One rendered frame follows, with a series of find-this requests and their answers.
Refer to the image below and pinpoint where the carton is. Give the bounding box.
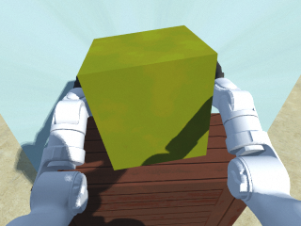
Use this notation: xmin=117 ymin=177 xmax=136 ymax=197
xmin=77 ymin=25 xmax=218 ymax=170

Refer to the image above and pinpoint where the left robot forearm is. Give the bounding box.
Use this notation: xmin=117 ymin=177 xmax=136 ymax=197
xmin=29 ymin=88 xmax=92 ymax=210

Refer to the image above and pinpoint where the pedestal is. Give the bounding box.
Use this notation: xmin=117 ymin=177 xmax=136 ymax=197
xmin=30 ymin=113 xmax=247 ymax=226

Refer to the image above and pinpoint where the right robot forearm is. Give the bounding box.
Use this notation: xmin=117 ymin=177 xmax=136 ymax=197
xmin=212 ymin=77 xmax=291 ymax=191

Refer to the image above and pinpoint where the left robot upper arm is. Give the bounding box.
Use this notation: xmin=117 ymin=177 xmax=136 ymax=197
xmin=6 ymin=170 xmax=88 ymax=226

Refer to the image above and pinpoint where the robot left hand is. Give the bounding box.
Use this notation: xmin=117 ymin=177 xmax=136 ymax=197
xmin=73 ymin=75 xmax=81 ymax=89

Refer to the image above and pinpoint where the right robot upper arm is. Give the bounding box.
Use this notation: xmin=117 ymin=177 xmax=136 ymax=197
xmin=227 ymin=155 xmax=301 ymax=226

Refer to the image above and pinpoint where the robot right hand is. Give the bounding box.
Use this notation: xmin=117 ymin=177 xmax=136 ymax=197
xmin=214 ymin=61 xmax=224 ymax=79

